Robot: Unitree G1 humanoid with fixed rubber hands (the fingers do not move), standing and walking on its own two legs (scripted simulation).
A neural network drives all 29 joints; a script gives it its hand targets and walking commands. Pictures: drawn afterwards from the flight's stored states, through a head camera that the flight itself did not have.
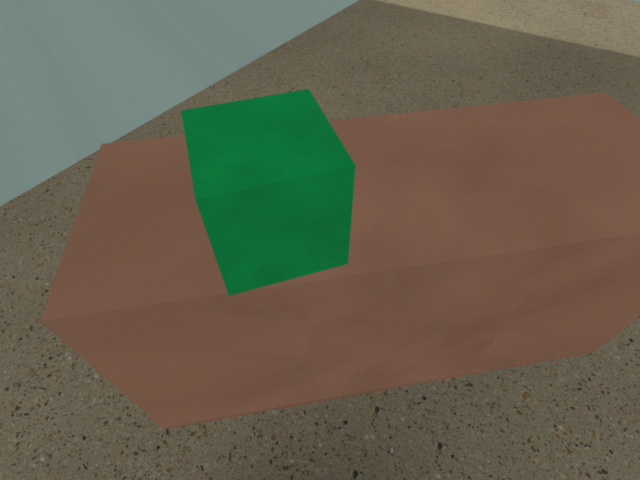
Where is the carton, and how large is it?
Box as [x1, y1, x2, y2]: [181, 89, 354, 295]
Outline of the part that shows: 308,89 181,111 195,199 229,295 347,263 354,164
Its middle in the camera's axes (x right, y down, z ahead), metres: -0.09 -0.08 +0.68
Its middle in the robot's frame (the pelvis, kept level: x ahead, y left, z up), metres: +0.57 +0.10 +0.01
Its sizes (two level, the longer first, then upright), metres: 0.229 0.224 0.232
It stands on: a pedestal, 0.66 m high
